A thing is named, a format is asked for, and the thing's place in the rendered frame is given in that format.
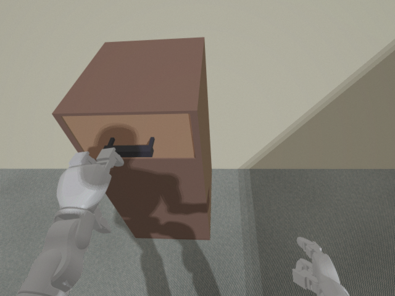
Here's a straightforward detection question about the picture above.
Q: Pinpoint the robot left hand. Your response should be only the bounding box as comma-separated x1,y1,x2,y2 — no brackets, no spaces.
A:
57,147,124,234

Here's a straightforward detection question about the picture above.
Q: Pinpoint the handle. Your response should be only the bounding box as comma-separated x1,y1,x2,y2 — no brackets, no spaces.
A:
104,137,155,157

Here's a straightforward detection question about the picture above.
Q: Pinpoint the robot right hand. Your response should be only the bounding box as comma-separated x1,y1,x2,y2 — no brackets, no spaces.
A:
292,237,340,294

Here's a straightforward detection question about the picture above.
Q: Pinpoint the drawer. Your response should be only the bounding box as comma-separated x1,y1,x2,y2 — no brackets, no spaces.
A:
63,113,195,158

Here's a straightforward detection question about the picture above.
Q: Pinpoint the cabinet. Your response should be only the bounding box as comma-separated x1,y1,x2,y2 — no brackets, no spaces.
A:
52,37,212,240

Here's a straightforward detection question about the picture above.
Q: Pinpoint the right robot forearm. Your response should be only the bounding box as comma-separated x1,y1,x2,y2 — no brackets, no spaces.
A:
317,281,349,296

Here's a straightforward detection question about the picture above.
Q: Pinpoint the left robot forearm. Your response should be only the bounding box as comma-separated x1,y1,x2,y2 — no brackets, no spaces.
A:
17,207,96,296

